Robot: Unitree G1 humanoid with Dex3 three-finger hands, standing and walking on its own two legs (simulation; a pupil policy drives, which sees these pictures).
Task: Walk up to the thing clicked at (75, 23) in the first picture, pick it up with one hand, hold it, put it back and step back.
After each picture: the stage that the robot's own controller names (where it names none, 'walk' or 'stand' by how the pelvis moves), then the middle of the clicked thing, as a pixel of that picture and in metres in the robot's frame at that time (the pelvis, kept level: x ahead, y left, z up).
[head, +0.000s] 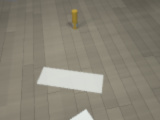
stand; (74, 19) +1.70 +0.09 -0.66
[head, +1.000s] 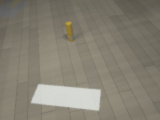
walk; (70, 32) +1.57 +0.26 -0.64
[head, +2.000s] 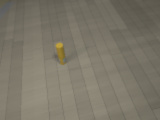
walk; (61, 54) +1.07 +0.28 -0.65
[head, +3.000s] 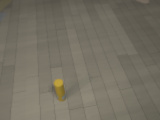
walk; (60, 90) +0.66 +0.22 -0.64
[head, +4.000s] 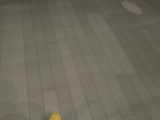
stand; out of the picture +0.39 +0.15 -0.64
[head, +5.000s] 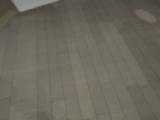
stand; out of the picture +0.36 +0.16 -0.65
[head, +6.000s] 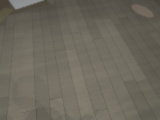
stand; out of the picture +0.36 +0.17 -0.66
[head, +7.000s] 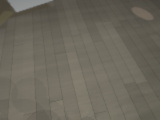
stand; out of the picture +0.35 +0.17 -0.66
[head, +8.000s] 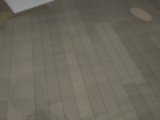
stand; out of the picture +0.35 +0.17 -0.66
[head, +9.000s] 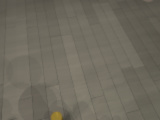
go down; out of the picture +0.36 +0.16 -0.64
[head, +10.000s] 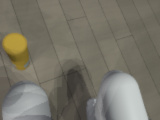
go down; (19, 55) +0.44 +0.19 -0.23
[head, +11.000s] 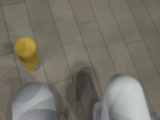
close in; (29, 57) +0.44 +0.18 -0.25
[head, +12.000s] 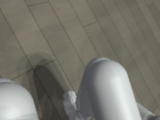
close in; out of the picture +0.44 +0.22 -0.16
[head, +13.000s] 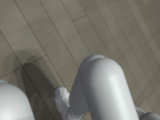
close; out of the picture +0.44 +0.23 -0.16
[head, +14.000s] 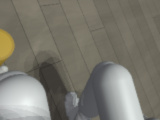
lift; out of the picture +0.37 +0.22 -0.15
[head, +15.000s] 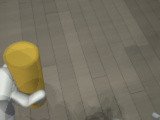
lift; (30, 81) +0.32 +0.16 +0.05
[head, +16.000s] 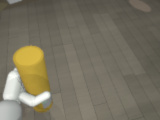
hold; (37, 84) +0.32 +0.15 +0.07
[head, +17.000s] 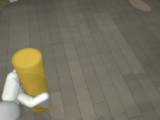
hold; (35, 85) +0.32 +0.16 +0.05
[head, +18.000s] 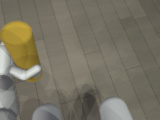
crouch; (26, 57) +0.41 +0.17 -0.02
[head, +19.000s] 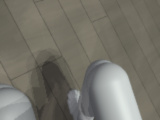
lower; out of the picture +0.46 +0.23 -0.14
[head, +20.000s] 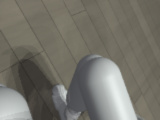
lower; out of the picture +0.47 +0.25 -0.17
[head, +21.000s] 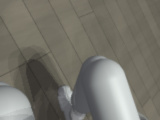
lower; out of the picture +0.46 +0.25 -0.16
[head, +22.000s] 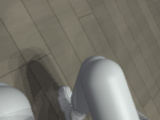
lower; out of the picture +0.46 +0.24 -0.15
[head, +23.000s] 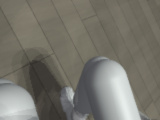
loosen; out of the picture +0.44 +0.23 -0.15
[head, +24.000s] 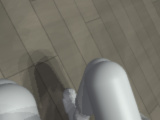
withdraw; out of the picture +0.45 +0.22 -0.18
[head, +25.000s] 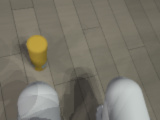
walk; (38, 56) +0.46 +0.17 -0.24
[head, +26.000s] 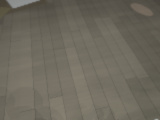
stand; out of the picture +0.38 +0.14 -0.59
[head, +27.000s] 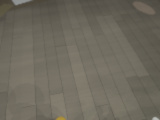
stand; out of the picture +0.39 +0.14 -0.60
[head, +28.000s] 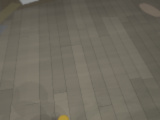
stand; out of the picture +0.40 +0.14 -0.61
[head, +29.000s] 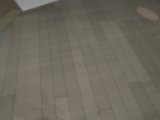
walk; out of the picture +0.39 +0.15 -0.66
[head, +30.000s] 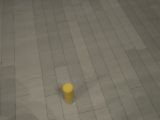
walk; (68, 94) +0.53 +0.11 -0.63
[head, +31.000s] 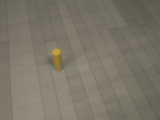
walk; (57, 60) +0.82 +0.20 -0.63
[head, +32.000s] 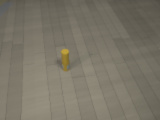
stand; (65, 60) +1.01 +0.15 -0.64
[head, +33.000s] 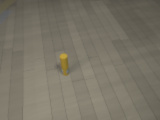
stand; (64, 65) +1.00 +0.18 -0.66
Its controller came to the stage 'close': yes
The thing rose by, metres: 0.70
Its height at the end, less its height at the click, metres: +0.00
